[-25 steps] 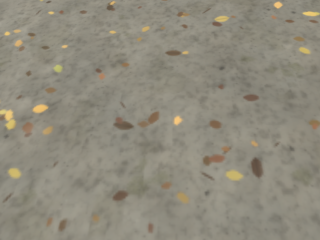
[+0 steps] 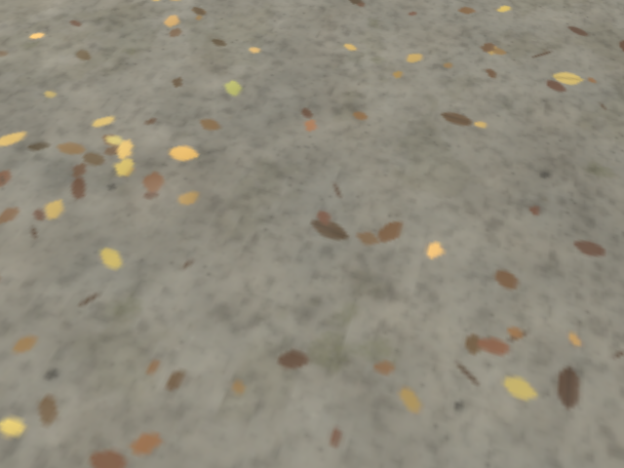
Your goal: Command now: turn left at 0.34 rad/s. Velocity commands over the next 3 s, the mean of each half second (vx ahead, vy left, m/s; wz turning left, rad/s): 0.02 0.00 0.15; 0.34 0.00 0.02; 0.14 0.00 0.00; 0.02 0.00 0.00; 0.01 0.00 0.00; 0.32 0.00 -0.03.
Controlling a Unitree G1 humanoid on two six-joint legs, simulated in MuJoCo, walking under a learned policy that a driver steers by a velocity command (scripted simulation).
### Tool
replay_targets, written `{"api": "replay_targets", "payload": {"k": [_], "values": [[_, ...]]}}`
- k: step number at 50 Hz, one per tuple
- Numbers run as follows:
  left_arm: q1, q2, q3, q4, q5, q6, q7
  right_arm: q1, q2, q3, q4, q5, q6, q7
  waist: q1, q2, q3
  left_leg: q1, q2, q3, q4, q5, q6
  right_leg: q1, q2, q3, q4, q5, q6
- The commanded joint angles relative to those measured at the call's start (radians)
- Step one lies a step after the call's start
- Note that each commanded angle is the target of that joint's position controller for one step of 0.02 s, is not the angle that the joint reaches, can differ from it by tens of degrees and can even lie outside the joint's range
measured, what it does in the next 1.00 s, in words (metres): walks ahead: right foot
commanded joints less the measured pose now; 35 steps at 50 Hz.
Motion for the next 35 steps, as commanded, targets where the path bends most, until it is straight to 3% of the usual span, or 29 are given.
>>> {"api": "replay_targets", "payload": {"k": [1,5,7,8,9,10,11,12,15,21,23,25,27,28,30,31,33,34,35], "values": [[-0.035,0.05,0.002,-0.07,-0.004,-0.014,-0.009,-0.019,-0.155,-0.04,-0.058,-0.006,-0.009,-0.005,-0.02,0.181,-0.134,0.133,0.241,-0.215,-0.085,0.295,0.179,0.041,-0.018,0.012,-0.128,-0.002,-0.001],[-0.026,0.06,0.002,-0.072,-0.011,-0.02,-0.021,-0.032,-0.147,-0.03,-0.041,-0.005,-0.005,0.011,-0.027,0.183,-0.102,0.085,0.243,-0.268,-0.07,0.258,0.185,0.151,-0.01,0.0,-0.28,-0.025,-0.021],[0.018,0.039,-0.003,-0.057,-0.007,-0.03,-0.029,-0.062,-0.119,-0.017,-0.032,0.006,-0.005,0.013,0.015,0.161,-0.099,0.057,0.211,-0.263,-0.038,0.246,0.15,0.267,-0.002,-0.017,-0.496,0.115,-0.043],[0.032,0.041,-0.006,-0.054,0.007,-0.036,-0.032,-0.04,-0.097,-0.009,-0.021,0.006,-0.011,0.013,0.023,0.132,-0.103,0.025,0.183,-0.255,-0.033,0.193,0.106,0.355,-0.022,0.008,-0.603,0.26,-0.061],[0.049,0.094,0.0,-0.061,0.023,-0.04,-0.028,-0.006,-0.071,0.0,-0.014,-0.014,-0.019,0.013,0.001,0.042,-0.13,-0.024,0.128,-0.205,0.031,0.077,0.045,0.447,-0.133,0.106,-0.6,0.455,-0.096],[0.0,0.138,0.007,-0.053,0.028,-0.04,-0.027,0.054,-0.059,-0.002,-0.008,-0.017,-0.028,0.017,-0.079,-0.127,-0.125,-0.031,0.03,-0.082,0.055,-0.085,-0.009,0.4,-0.197,0.17,-0.569,0.497,-0.183],[-0.035,0.067,-0.011,-0.065,0.024,-0.043,-0.032,0.033,-0.081,-0.003,0.004,-0.029,-0.028,0.013,-0.055,-0.133,-0.126,0.044,0.041,-0.06,0.041,-0.102,-0.049,0.317,-0.208,0.196,-0.605,0.367,-0.232],[-0.048,0.042,-0.019,-0.065,0.022,-0.047,-0.036,-0.001,-0.097,-0.01,0.006,-0.027,-0.024,0.012,-0.041,-0.119,-0.101,0.059,0.042,-0.056,0.031,-0.059,-0.055,0.301,-0.168,0.167,-0.608,0.254,-0.206],[-0.024,0.059,-0.021,-0.054,0.017,-0.06,-0.034,-0.027,-0.085,-0.011,0.012,-0.019,-0.009,0.009,-0.013,-0.082,-0.065,0.051,0.049,-0.075,0.017,0.033,-0.039,0.293,-0.106,0.105,-0.59,0.168,-0.141],[0.009,0.044,-0.032,-0.04,0.011,-0.054,-0.023,-0.004,-0.061,-0.011,0.052,-0.013,-0.019,0.007,0.009,0.012,-0.061,0.042,0.056,-0.087,0.001,0.09,-0.04,0.323,-0.073,0.071,-0.55,0.181,-0.135],[0.022,0.042,-0.035,-0.029,0.01,-0.048,-0.022,0.019,-0.046,-0.007,0.072,-0.011,-0.019,0.003,0.012,0.008,-0.066,0.03,0.026,-0.052,0.013,-0.092,-0.037,0.323,-0.058,0.072,-0.576,-0.041,-0.146],[0.054,0.085,-0.023,-0.017,-0.005,-0.041,-0.015,0.024,-0.05,-0.011,0.07,-0.002,-0.029,0.001,0.023,-0.052,-0.002,-0.082,-0.009,0.012,0.104,-0.285,-0.029,0.308,-0.116,0.18,-0.644,-0.326,-0.209],[0.107,0.123,-0.013,0.003,-0.014,-0.046,-0.01,-0.004,-0.041,-0.011,0.052,0.012,-0.058,0.006,0.034,-0.115,0.067,-0.189,0.014,0.079,0.226,-0.247,-0.031,0.315,-0.266,0.384,-0.754,-0.466,-0.302],[0.115,0.13,-0.01,0.008,-0.015,-0.05,-0.008,-0.021,-0.044,-0.011,0.046,0.017,-0.073,0.01,0.039,-0.113,0.092,-0.205,0.046,0.073,0.259,-0.228,-0.027,0.294,-0.304,0.434,-0.774,-0.446,-0.328],[0.091,0.127,-0.01,0.006,-0.019,-0.055,-0.012,0.006,-0.043,-0.014,0.054,0.021,-0.095,0.022,0.018,-0.118,0.083,-0.162,0.07,0.08,0.228,-0.247,-0.006,0.284,-0.294,0.39,-0.77,-0.35,-0.318],[0.048,0.122,-0.012,-0.003,-0.027,-0.052,-0.017,0.051,-0.037,-0.014,0.073,0.023,-0.104,0.03,-0.015,-0.115,0.071,-0.051,0.062,0.103,0.13,-0.208,0.009,0.232,-0.254,0.315,-0.756,-0.297,-0.291],[0.005,0.08,-0.022,-0.015,-0.028,-0.05,-0.024,0.185,-0.05,-0.028,0.141,0.013,-0.112,0.037,-0.075,-0.076,0.017,0.231,0.028,0.111,0.03,-0.055,0.012,0.098,-0.141,0.159,-0.628,-0.165,-0.228],[-0.023,0.016,-0.042,-0.035,-0.02,-0.058,-0.029,0.28,-0.104,-0.043,0.158,0.011,-0.116,0.032,-0.105,0.064,-0.011,0.326,0.157,-0.109,-0.08,-0.181,0.061,-0.001,-0.053,0.046,-0.403,-0.086,-0.168],[-0.037,0.0,-0.047,-0.078,-0.024,-0.078,-0.027,0.349,-0.208,-0.068,0.159,0.011,-0.121,0.04,-0.114,0.311,-0.02,0.41,0.353,-0.498,-0.234,-0.313,0.193,-0.172,0.055,-0.062,-0.109,-0.111,-0.112]]}}
Next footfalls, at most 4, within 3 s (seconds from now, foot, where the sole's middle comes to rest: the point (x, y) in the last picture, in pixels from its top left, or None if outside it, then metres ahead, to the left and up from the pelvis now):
0.16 right None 0.05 -0.15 -0.78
1.10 right None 0.44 -0.12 -0.78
1.46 left None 0.41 0.11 -0.78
2.78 left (240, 463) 0.46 0.13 -0.78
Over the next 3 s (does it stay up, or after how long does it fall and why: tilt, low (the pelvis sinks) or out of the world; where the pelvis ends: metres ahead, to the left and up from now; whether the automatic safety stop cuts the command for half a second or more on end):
stays up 0.51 0.04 0.00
